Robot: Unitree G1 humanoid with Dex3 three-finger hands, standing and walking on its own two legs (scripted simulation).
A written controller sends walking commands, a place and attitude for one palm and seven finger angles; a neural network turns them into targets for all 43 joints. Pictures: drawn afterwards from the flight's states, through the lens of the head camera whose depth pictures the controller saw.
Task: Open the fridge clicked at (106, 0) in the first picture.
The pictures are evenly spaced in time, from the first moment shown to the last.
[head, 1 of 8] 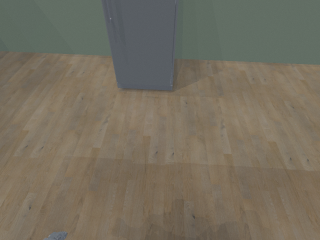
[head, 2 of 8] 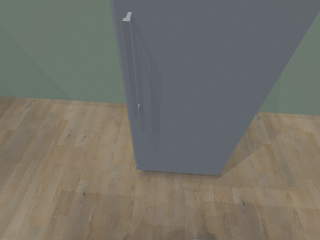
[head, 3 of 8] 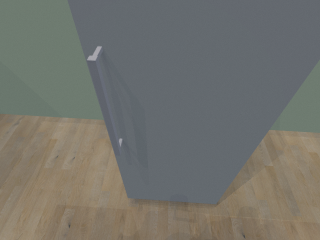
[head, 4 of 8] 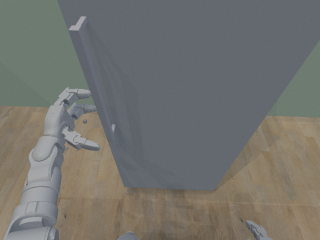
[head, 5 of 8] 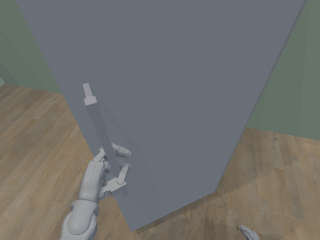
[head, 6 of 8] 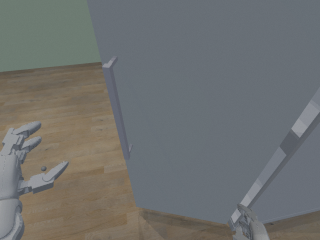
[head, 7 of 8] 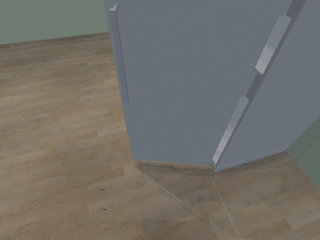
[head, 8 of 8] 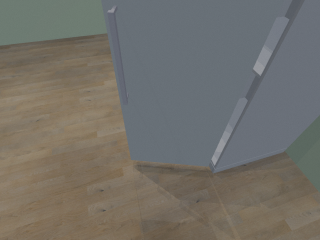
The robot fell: no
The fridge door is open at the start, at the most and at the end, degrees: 0 75 68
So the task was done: yes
